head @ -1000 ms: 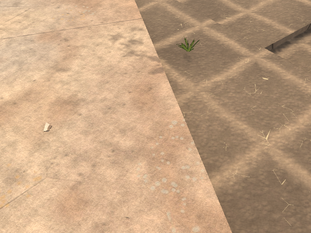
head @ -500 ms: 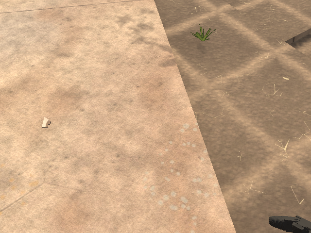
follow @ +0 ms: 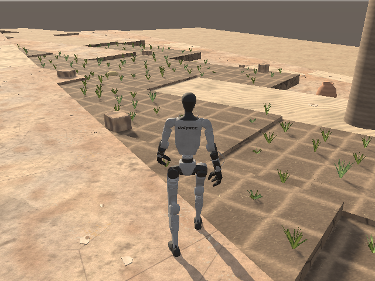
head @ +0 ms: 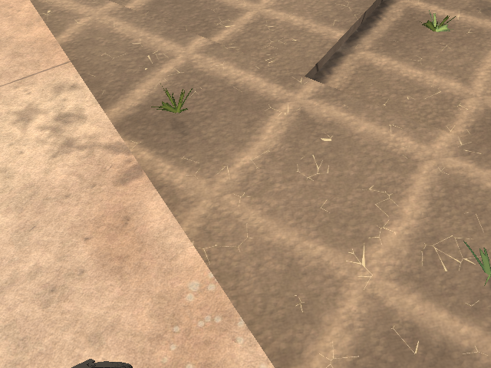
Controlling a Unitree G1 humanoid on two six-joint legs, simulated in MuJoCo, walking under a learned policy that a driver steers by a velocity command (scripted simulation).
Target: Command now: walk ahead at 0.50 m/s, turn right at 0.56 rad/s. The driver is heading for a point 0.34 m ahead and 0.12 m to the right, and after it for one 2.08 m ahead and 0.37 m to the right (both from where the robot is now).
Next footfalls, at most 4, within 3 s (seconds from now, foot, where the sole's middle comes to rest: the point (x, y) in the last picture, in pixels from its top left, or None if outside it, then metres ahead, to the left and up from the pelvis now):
0.44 left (231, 360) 0.49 0.07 -0.75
0.96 right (354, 298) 0.68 -0.30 -0.83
1.44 left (304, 203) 1.04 -0.19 -0.83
1.90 right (362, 152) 1.27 -0.44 -0.83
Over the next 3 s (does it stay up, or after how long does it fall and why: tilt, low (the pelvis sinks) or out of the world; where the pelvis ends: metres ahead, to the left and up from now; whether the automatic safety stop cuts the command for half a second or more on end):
stays up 1.72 -0.27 -0.12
